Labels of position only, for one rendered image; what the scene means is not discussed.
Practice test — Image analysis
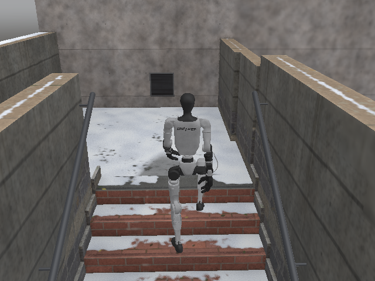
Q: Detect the robot left upper arm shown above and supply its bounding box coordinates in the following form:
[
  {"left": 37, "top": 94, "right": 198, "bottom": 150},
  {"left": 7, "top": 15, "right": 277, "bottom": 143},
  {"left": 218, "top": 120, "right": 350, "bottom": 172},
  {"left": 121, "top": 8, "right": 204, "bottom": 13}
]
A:
[{"left": 163, "top": 118, "right": 175, "bottom": 148}]

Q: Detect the robot right shin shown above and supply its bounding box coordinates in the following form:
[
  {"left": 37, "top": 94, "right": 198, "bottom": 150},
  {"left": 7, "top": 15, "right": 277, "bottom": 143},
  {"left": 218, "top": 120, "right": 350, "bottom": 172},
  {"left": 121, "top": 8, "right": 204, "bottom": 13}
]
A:
[{"left": 197, "top": 174, "right": 206, "bottom": 203}]

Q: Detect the robot right upper arm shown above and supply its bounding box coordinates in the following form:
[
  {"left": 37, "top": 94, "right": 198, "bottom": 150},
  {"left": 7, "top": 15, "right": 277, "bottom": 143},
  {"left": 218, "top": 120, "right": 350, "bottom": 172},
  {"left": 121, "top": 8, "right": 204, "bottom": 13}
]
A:
[{"left": 200, "top": 118, "right": 211, "bottom": 152}]

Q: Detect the left robot hand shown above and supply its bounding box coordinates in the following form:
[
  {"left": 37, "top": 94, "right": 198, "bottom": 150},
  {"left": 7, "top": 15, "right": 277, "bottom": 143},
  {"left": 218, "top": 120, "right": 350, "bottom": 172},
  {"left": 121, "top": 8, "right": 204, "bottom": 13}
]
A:
[{"left": 166, "top": 149, "right": 180, "bottom": 160}]

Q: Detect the robot left forearm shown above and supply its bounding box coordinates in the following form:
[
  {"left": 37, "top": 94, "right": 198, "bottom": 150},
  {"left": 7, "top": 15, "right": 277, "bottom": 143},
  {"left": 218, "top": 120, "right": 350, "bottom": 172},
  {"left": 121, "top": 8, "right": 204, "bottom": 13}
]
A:
[{"left": 163, "top": 140, "right": 172, "bottom": 154}]

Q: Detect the robot right forearm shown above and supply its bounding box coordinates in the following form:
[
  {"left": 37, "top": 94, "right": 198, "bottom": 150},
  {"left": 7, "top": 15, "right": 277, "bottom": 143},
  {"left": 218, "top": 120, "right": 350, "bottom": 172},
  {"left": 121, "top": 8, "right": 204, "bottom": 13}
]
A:
[{"left": 204, "top": 144, "right": 213, "bottom": 176}]

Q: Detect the right robot hand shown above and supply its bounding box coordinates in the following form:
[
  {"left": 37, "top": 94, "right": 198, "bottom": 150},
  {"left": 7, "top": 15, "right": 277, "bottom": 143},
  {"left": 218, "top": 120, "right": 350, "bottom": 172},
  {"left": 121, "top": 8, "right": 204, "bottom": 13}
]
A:
[{"left": 198, "top": 175, "right": 213, "bottom": 193}]

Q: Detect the robot torso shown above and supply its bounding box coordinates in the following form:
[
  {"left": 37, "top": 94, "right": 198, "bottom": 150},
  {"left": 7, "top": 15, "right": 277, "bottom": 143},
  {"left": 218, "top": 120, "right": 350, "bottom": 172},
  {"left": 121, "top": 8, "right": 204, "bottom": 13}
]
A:
[{"left": 173, "top": 116, "right": 201, "bottom": 176}]

